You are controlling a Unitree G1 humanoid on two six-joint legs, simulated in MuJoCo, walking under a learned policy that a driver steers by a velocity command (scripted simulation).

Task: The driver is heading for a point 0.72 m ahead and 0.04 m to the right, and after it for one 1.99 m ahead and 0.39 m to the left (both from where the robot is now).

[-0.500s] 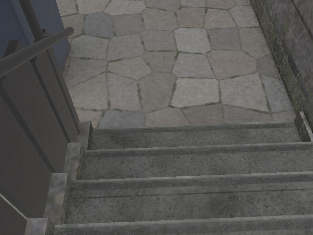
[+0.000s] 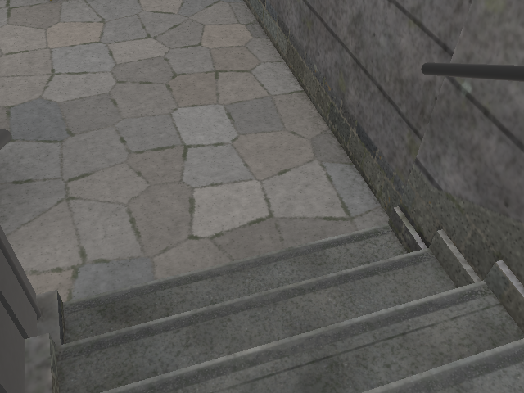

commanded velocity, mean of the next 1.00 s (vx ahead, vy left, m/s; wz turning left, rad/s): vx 0.28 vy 0.00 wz -0.25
